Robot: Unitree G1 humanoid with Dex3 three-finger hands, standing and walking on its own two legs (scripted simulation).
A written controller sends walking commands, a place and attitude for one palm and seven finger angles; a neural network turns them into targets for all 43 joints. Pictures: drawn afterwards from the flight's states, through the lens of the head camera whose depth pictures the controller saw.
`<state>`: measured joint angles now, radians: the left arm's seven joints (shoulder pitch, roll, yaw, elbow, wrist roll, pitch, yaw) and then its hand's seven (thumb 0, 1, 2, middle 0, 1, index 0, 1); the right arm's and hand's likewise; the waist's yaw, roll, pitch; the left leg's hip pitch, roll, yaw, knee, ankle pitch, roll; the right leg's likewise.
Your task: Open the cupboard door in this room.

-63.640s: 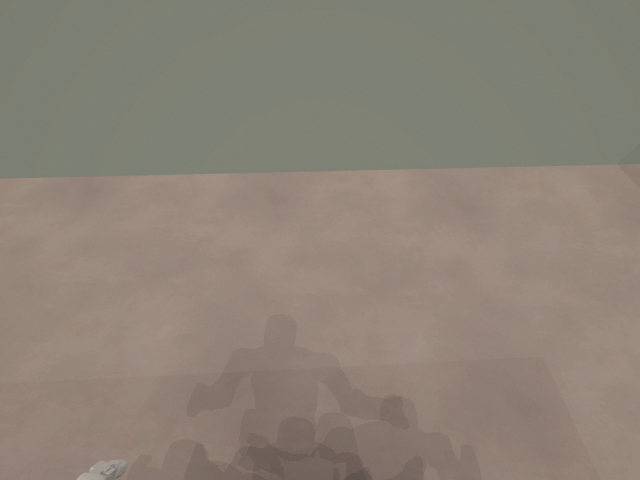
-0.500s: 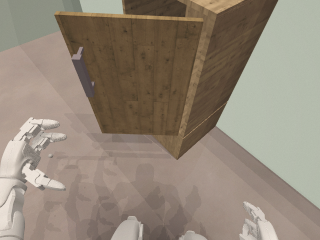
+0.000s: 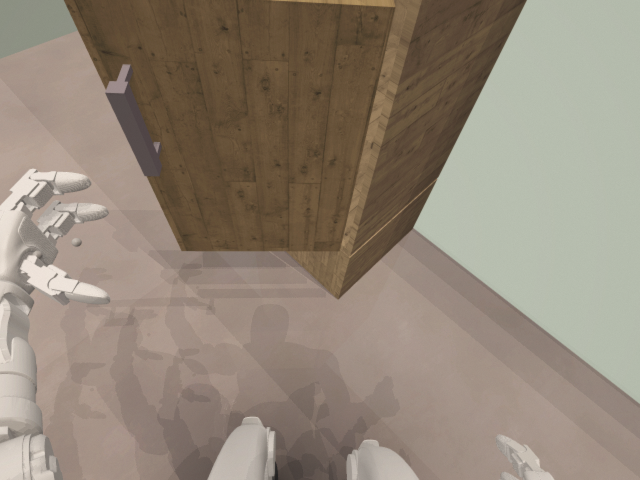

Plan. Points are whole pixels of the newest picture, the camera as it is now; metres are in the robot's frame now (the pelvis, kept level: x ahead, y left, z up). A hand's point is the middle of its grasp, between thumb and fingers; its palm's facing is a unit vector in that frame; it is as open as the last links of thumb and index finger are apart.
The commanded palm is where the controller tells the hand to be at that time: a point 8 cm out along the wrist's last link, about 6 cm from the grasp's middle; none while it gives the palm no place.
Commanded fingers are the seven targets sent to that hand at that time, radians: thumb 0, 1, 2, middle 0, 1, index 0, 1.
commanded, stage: move the hooked fingers beside the handle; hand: left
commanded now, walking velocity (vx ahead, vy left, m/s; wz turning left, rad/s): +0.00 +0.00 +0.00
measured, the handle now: (140, 123) +0.58 +0.28 +0.05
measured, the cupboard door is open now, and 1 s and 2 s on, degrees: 47 47 47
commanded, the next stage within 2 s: slide the fingers in behind the handle in 1.90 s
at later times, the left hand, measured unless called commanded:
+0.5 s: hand (82, 192) +0.44 +0.31 +0.06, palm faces +0.06 -1.00 -0.01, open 14.0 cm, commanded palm +0.43 +0.36 +0.06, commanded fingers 0.00 -0.50 0.30 -0.30 -1.20 -0.30 -1.20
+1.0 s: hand (87, 151) +0.51 +0.33 +0.06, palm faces +0.08 -1.00 -0.01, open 14.0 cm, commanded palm +0.51 +0.36 +0.05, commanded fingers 0.00 -0.50 0.30 -0.30 -1.20 -0.30 -1.20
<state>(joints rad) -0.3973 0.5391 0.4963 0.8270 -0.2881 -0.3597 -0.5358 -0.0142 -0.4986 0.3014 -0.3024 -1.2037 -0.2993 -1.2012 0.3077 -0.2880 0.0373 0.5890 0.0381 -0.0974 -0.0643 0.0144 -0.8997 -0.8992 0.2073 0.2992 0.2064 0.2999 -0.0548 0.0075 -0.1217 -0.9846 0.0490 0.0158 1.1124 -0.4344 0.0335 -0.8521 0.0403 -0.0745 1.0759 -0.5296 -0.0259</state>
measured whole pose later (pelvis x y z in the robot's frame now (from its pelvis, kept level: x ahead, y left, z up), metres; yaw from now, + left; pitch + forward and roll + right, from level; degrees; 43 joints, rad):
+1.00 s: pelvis +0.00 +0.01 -0.03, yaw -3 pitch +27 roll -7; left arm -0.96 0.89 0.60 1.28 -0.10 -0.35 -0.52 -0.01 -0.50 0.30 -0.30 -1.20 -0.30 -1.20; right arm 0.35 -0.30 0.08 0.61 0.01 0.05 -0.05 0.01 -0.90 -0.90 0.21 0.30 0.21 0.30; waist -0.18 0.02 -0.10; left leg -1.24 0.08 -0.01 1.24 -0.47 0.05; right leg -1.08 0.07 -0.09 1.15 -0.54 -0.01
